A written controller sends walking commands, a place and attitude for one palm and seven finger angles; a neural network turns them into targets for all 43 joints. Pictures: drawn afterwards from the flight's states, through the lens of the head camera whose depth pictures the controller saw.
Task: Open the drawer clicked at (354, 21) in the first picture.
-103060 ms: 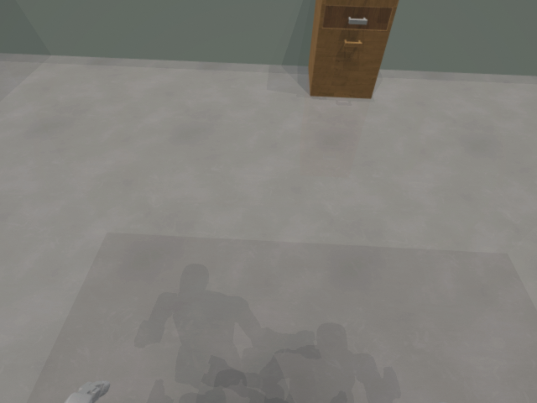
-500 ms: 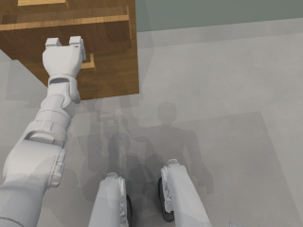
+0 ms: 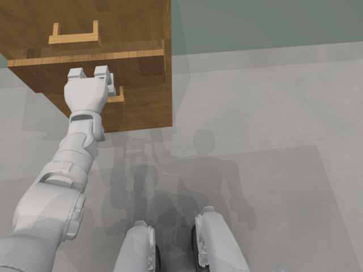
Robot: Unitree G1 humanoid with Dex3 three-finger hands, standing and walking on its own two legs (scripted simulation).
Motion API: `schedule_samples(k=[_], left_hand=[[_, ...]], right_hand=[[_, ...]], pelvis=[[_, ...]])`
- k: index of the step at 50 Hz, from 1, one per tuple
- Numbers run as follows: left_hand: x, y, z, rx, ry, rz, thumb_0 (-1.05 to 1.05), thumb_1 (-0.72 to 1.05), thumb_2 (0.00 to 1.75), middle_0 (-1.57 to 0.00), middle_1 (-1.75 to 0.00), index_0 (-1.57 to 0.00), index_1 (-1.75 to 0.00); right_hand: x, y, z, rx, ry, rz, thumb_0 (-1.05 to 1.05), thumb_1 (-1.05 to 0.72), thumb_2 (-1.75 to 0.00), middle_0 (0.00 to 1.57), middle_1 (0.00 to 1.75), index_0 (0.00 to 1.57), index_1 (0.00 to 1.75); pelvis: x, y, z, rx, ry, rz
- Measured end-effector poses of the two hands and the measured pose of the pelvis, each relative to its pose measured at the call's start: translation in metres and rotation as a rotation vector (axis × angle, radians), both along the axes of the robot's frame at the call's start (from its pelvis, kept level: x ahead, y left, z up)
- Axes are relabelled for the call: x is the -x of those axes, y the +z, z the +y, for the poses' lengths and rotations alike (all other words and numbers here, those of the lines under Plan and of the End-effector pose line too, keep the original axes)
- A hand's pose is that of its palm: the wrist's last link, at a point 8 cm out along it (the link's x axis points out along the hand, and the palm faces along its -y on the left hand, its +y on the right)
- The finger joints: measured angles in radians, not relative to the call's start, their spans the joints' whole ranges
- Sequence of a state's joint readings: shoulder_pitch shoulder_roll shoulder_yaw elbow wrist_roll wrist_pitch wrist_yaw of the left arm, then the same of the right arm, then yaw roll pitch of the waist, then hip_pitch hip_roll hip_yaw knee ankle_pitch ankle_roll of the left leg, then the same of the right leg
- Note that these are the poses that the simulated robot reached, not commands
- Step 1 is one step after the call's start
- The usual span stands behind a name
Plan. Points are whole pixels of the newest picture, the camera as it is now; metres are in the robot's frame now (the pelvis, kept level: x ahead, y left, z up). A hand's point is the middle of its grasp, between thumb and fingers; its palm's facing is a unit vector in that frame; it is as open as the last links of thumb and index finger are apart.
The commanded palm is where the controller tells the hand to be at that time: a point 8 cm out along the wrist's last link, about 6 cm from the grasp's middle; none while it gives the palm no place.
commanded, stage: lift the hand off the handle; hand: left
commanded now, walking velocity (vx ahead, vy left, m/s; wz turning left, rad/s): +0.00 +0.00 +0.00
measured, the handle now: (95, 85) +0.59 +0.19 -0.10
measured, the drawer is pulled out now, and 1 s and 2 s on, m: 0.05 0.05 0.05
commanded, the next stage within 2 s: draw the hand back to the body in 1.50 s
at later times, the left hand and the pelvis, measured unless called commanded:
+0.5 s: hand (94, 94) +0.51 +0.16 -0.01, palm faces -0.03 -0.02 -1.00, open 13.8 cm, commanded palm +0.48 +0.16 +0.04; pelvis +0.01 +0.00 +0.03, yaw +0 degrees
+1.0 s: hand (83, 89) +0.50 +0.17 +0.02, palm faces -0.01 +0.01 -1.00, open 13.8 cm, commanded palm +0.48 +0.17 +0.07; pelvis +0.01 +0.00 +0.05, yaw +0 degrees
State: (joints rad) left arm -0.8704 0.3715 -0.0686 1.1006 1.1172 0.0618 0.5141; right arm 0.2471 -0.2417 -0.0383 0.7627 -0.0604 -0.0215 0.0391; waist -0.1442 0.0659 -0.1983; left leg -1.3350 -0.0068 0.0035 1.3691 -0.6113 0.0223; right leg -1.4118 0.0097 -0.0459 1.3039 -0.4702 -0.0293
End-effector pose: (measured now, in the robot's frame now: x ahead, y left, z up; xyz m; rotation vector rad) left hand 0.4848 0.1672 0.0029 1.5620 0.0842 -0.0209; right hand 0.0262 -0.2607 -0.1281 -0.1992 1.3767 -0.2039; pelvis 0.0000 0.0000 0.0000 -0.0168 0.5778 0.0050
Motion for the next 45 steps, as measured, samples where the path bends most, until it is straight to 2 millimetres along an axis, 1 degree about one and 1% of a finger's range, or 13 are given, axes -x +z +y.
schedule_samples(k=[7,13,18,24,28,38,45], left_hand=[[-0.004,0.013,-0.002,0.017,-0.019,-0.021,0.0,-0.48,0.3,-0.32,-1.2,-0.31,-1.2],[-0.001,0.015,0.004,-0.011,-0.005,-0.015,0.0,-0.48,0.3,-0.32,-1.2,-0.31,-1.2],[0.0,0.019,0.002,-0.006,-0.009,-0.004,0.0,-0.48,0.3,-0.32,-1.2,-0.31,-1.2],[-0.004,0.038,-0.008,0.015,-0.028,-0.032,0.0,-0.48,0.3,-0.32,-1.2,-0.32,-1.2],[-0.005,0.048,-0.008,0.002,-0.014,-0.042,0.0,-0.48,0.3,-0.32,-1.2,-0.31,-1.2],[0.008,0.056,-0.002,0.002,0.004,0.008,0.0,-0.48,0.3,-0.32,-1.2,-0.31,-1.2],[0.01,0.069,-0.002,0.004,-0.032,-0.036,0.0,-0.48,0.3,-0.32,-1.2,-0.32,-1.2]], right_hand=[[-0.008,0.01,-0.002,0.011,0.002,-0.013,0.0,-0.91,-0.9,0.2,0.3,0.2,0.3],[-0.009,0.013,-0.001,0.004,-0.001,-0.004,0.0,-0.91,-0.9,0.2,0.3,0.2,0.3],[-0.008,0.017,0.001,-0.001,-0.009,0.004,0.0,-0.91,-0.9,0.2,0.3,0.2,0.3],[-0.006,0.025,0.003,-0.004,-0.018,0.006,0.0,-0.91,-0.9,0.2,0.3,0.2,0.3],[-0.005,0.029,0.003,-0.01,-0.023,0.004,0.0,-0.91,-0.9,0.2,0.3,0.2,0.3],[-0.006,0.041,0.001,-0.011,-0.032,-0.012,0.0,-0.91,-0.9,0.2,0.3,0.2,0.3],[-0.011,0.047,-0.003,0.008,-0.017,-0.028,0.0,-0.91,-0.9,0.2,0.3,0.2,0.3]], pelvis=[[-0.006,0.008,-0.001,-0.001,-0.003,-0.011],[-0.008,0.013,0.0,-0.001,-0.003,-0.017],[-0.009,0.018,0.0,-0.002,0.001,-0.025],[-0.011,0.027,0.0,-0.004,-0.001,-0.041],[-0.012,0.031,0.0,-0.006,-0.007,-0.053],[-0.014,0.044,-0.001,-0.013,-0.014,-0.085],[-0.013,0.048,-0.002,-0.012,-0.005,-0.096]])
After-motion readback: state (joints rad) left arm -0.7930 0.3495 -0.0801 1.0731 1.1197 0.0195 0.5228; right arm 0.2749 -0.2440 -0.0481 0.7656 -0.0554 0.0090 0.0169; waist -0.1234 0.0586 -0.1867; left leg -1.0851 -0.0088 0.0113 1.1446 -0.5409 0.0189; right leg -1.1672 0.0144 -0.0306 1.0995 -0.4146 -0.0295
